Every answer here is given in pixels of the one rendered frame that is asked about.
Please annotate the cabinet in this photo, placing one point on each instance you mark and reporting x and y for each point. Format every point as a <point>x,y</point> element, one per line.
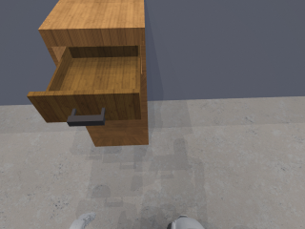
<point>73,23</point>

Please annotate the right robot thigh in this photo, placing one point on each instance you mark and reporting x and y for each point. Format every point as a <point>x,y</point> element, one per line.
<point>186,223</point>

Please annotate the drawer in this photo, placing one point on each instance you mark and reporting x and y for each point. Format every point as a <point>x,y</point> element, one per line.
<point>89,78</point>

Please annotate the left robot hand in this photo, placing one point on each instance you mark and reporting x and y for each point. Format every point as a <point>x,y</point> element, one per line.
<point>83,221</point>

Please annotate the handle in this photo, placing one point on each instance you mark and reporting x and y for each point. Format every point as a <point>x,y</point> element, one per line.
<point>86,120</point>

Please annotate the right robot shin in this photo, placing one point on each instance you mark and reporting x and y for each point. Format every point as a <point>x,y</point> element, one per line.
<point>182,216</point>

